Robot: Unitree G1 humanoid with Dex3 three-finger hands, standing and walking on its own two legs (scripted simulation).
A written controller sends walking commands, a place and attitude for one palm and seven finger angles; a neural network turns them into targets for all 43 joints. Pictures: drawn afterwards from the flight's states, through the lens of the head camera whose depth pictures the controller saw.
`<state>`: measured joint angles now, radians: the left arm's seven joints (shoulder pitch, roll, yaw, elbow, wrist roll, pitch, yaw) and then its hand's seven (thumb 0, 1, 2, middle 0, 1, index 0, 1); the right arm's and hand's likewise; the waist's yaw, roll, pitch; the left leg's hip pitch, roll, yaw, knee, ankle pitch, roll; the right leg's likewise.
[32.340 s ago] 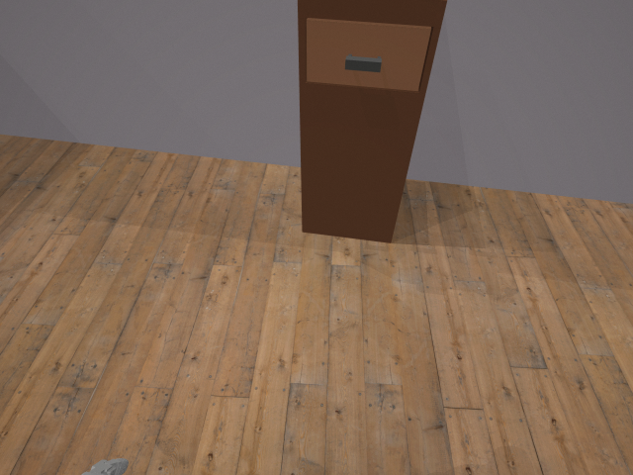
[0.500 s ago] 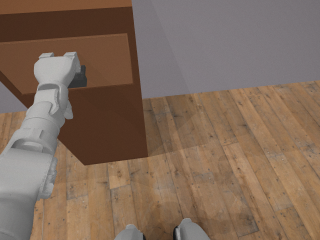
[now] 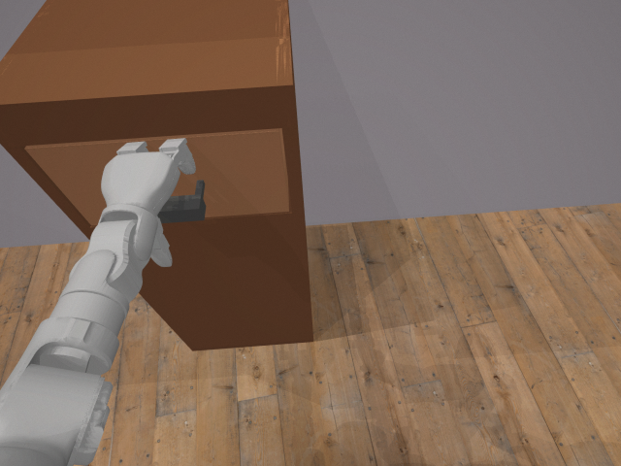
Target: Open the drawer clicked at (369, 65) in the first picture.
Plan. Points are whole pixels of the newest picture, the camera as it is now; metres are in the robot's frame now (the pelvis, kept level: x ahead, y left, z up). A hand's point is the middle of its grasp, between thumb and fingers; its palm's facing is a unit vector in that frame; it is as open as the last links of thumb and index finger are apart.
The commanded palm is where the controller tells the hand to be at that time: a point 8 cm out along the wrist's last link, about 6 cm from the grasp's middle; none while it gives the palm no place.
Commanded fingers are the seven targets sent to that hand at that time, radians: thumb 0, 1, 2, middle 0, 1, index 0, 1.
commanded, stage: lift the fingers back up to retry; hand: left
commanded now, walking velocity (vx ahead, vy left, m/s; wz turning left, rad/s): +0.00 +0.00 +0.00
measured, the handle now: (170, 198) +0.49 +0.22 +0.03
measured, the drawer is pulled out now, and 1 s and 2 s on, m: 0.00 0.00 0.00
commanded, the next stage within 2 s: re-aim the fingers above the handle in 0.10 s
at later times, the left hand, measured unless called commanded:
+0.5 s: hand (157, 194) +0.44 +0.21 +0.10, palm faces -0.03 -0.01 -1.00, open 13.7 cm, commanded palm +0.43 +0.21 +0.15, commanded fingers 0.00 -0.50 0.30 -0.30 -1.20 -0.30 -1.20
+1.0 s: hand (157, 193) +0.45 +0.21 +0.09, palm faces -0.01 +0.00 -1.00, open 13.6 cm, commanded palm +0.43 +0.23 +0.15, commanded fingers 0.00 -0.50 0.30 -0.30 -1.20 -0.30 -1.20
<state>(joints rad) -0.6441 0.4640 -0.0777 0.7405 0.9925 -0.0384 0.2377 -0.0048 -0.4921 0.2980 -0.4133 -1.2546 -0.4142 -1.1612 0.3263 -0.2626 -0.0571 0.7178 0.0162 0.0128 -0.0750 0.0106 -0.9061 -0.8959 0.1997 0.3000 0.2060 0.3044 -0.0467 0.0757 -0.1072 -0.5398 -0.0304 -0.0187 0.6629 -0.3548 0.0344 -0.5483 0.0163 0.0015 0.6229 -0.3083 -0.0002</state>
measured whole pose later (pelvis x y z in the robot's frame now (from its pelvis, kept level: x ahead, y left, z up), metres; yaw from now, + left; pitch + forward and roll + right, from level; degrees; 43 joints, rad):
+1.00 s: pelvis -0.01 -0.01 +0.00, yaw -1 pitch +11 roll +0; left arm -0.76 0.50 -0.05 0.91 1.04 -0.06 0.17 0.00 -0.49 0.30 -0.39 -1.22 -0.37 -1.22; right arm 0.30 -0.26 -0.04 0.71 0.04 0.08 -0.08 0.01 -0.91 -0.90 0.20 0.30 0.21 0.30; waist -0.06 0.06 -0.09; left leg -0.49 -0.02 -0.01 0.62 -0.32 0.02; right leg -0.52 0.03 0.01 0.61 -0.28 -0.02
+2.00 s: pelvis -0.04 -0.01 +0.00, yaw -1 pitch +12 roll +0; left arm -0.87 0.56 -0.05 1.02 1.06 -0.10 0.21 0.00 -0.49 0.30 -0.48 -1.23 -0.39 -1.22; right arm 0.30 -0.27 0.00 0.71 0.05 0.05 -0.12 0.01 -0.91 -0.90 0.20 0.30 0.21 0.30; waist -0.10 0.05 -0.07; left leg -0.58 -0.02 0.01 0.66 -0.29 0.03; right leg -0.60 0.03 0.02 0.63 -0.24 -0.01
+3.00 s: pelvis -0.06 -0.01 -0.01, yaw -1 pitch +14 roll +0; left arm -0.98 0.56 -0.07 1.14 1.08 -0.07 0.27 0.00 -0.49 0.30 -0.40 -1.23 -0.36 -1.29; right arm 0.32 -0.28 0.01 0.70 0.04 0.05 -0.10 0.01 -0.91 -0.90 0.20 0.30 0.21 0.30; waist -0.11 0.04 -0.09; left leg -0.68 -0.02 0.00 0.72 -0.30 0.02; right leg -0.70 0.03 0.01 0.70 -0.25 -0.01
